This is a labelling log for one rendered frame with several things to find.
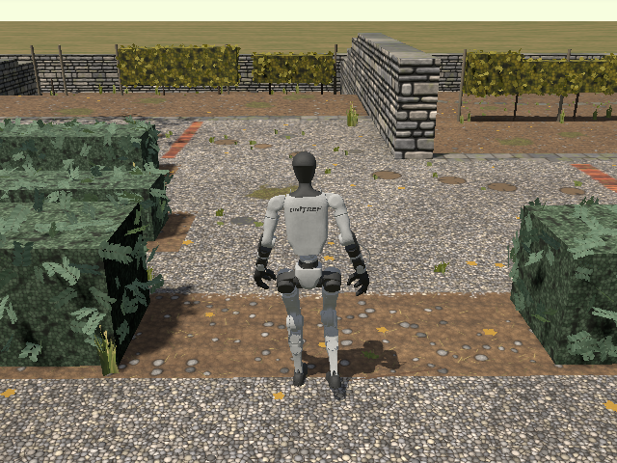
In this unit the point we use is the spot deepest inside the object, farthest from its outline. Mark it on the left robot forearm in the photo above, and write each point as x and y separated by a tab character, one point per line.
263	254

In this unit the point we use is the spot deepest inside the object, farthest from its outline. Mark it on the robot left foot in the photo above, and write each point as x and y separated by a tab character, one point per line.
298	378

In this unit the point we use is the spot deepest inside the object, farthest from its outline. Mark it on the right robot upper arm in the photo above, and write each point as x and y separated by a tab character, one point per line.
336	202

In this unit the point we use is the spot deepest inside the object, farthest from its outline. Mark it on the robot right hand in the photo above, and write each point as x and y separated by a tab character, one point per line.
363	281

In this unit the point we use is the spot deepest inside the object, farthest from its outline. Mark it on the left robot shin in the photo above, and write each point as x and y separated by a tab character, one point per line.
295	341

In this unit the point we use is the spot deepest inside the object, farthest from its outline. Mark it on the right robot forearm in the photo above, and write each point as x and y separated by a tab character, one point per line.
355	256

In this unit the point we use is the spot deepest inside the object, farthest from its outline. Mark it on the left robot upper arm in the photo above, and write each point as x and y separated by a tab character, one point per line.
271	220

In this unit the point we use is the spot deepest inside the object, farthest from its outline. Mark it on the robot left hand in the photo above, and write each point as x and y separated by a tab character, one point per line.
268	275

